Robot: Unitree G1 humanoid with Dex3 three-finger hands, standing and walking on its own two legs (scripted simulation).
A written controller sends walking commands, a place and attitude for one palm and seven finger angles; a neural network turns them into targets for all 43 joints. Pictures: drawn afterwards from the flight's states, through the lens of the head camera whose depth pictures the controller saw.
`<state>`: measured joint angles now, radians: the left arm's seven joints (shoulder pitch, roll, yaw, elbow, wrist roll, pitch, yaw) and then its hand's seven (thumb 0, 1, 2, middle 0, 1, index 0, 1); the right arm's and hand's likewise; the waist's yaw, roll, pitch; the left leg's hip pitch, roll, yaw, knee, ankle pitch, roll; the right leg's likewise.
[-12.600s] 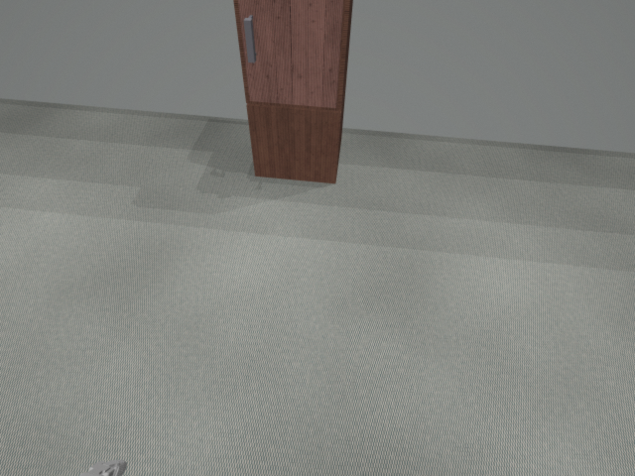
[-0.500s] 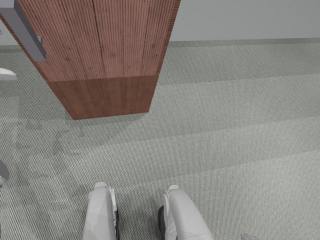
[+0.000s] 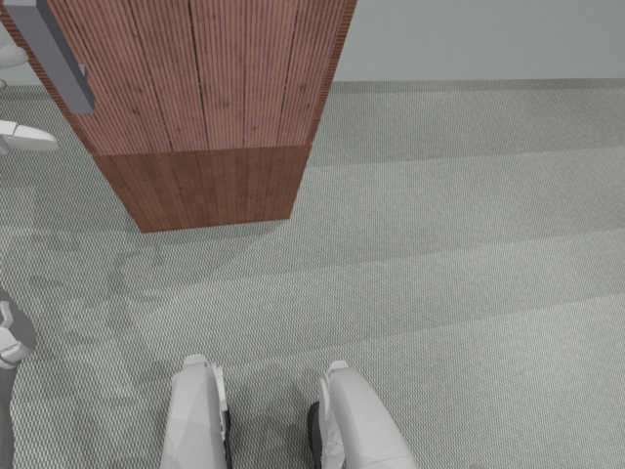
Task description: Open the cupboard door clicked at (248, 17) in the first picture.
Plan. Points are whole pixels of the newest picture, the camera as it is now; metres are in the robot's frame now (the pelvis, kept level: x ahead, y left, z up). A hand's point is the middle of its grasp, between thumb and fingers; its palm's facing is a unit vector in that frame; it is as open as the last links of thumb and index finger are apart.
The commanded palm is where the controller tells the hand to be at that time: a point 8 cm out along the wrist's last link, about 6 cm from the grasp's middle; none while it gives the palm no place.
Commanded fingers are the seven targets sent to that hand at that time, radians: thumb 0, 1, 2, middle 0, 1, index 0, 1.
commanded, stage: slide the fingers in behind the handle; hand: left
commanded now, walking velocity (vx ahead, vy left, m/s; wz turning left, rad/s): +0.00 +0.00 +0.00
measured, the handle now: (58, 44) +0.58 +0.27 +0.07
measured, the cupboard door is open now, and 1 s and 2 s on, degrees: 0 0 0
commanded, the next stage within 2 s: close the thumb around the handle in 1.14 s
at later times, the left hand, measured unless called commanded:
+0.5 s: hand (50, 81) +0.52 +0.26 +0.07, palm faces +0.14 -0.99 -0.02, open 14.0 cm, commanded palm +0.51 +0.28 +0.07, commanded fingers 0.00 -0.50 0.30 -0.30 -1.20 -0.30 -1.20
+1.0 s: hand (67, 78) +0.53 +0.25 +0.07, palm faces +0.14 -0.99 -0.02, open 14.0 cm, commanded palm +0.51 +0.27 +0.07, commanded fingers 0.00 -0.50 0.30 -0.30 -1.20 -0.30 -1.20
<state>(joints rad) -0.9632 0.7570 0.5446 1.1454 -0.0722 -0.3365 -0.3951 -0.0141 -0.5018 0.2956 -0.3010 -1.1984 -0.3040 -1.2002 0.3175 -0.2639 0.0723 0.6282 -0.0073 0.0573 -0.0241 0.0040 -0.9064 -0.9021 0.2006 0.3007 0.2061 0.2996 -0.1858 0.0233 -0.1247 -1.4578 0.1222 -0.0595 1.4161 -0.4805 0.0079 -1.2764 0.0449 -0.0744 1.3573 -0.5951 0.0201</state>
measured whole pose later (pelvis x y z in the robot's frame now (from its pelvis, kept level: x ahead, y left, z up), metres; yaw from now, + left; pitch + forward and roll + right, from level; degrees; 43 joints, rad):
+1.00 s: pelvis +0.01 -0.01 +0.01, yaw +1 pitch +29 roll -6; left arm -0.93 0.62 0.49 1.14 -0.06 -0.40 -0.26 -0.01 -0.50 0.30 -0.30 -1.20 -0.30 -1.20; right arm 0.32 -0.26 0.05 0.64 -0.02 0.07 0.00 0.00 -0.91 -0.90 0.20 0.30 0.20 0.30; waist -0.19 0.04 -0.13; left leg -1.41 0.12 -0.05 1.39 -0.49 -0.01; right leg -1.24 0.04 -0.06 1.35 -0.61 0.01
